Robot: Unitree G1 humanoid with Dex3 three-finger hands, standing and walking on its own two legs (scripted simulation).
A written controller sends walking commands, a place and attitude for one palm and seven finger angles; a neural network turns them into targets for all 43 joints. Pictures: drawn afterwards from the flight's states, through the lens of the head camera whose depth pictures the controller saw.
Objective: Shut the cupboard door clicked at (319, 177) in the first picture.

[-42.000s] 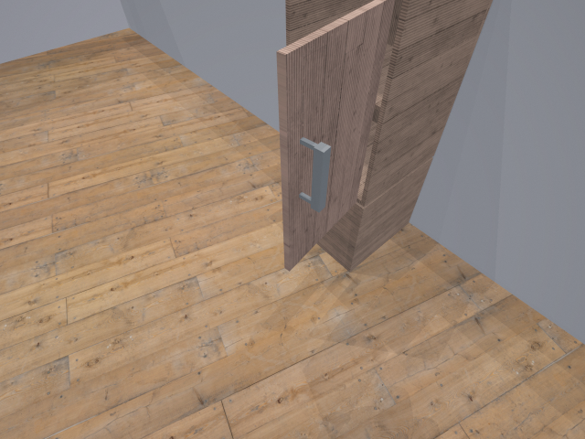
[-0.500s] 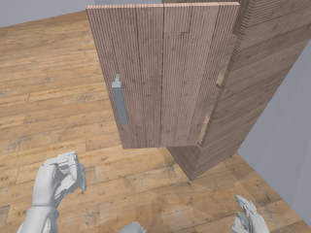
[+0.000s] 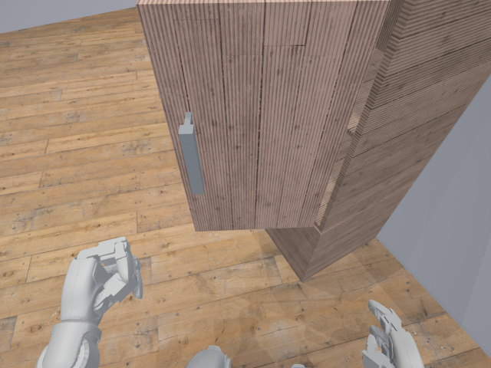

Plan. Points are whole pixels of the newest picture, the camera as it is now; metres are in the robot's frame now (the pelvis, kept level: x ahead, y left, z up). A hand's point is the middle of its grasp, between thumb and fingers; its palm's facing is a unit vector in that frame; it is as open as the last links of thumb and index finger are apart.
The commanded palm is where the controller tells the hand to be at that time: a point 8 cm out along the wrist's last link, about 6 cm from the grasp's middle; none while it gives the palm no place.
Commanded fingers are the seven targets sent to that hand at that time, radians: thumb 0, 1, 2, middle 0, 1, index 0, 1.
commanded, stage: bring the fist close to the handle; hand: left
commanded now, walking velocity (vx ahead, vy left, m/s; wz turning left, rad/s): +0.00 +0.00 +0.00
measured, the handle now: (193, 155) +0.48 +0.14 +0.06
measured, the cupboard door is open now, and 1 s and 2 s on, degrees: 63 63 53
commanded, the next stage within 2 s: push the door shut along its arc in 1.26 s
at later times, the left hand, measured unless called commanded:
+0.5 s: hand (176, 228) +0.31 +0.13 +0.07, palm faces +0.03 -1.00 -0.01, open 3.1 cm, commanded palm +0.30 +0.19 +0.07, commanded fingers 0.00 0.90 0.90 -1.30 -1.50 -1.30 -1.50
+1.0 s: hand (213, 193) +0.39 +0.09 +0.06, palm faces +0.08 -1.00 +0.01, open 3.1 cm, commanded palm +0.36 +0.15 +0.07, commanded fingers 0.00 0.90 0.90 -1.30 -1.50 -1.30 -1.50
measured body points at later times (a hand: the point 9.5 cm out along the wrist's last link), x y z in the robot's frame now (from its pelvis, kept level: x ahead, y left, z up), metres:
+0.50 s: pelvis +0.00 +0.00 +0.00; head +0.05 +0.00 +0.45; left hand +0.31 +0.19 +0.07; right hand +0.15 -0.24 -0.09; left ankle +0.04 +0.10 -0.67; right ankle -0.01 -0.11 -0.67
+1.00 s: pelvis +0.00 -0.01 +0.00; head +0.05 -0.02 +0.45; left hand +0.38 +0.14 +0.06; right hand +0.10 -0.26 -0.11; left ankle +0.04 +0.10 -0.67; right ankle -0.01 -0.11 -0.67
